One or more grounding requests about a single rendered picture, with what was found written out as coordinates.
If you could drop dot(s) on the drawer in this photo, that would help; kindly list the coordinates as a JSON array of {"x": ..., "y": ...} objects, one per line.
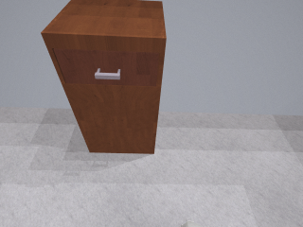
[{"x": 80, "y": 65}]

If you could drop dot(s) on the handle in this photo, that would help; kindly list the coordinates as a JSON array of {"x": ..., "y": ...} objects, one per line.
[{"x": 99, "y": 75}]

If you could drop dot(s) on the cabinet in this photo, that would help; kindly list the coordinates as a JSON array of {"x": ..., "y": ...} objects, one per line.
[{"x": 112, "y": 118}]

